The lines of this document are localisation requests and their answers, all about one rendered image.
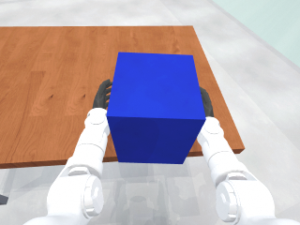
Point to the left robot forearm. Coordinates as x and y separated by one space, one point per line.
90 149

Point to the carton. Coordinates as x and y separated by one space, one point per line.
155 111

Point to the left robot upper arm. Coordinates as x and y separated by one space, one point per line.
72 200

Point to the robot left hand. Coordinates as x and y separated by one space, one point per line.
101 98

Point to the right robot forearm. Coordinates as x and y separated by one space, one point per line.
219 156

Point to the table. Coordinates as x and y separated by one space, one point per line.
50 75

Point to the robot right hand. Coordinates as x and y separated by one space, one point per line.
207 104

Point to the right robot upper arm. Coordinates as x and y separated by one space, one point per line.
247 202

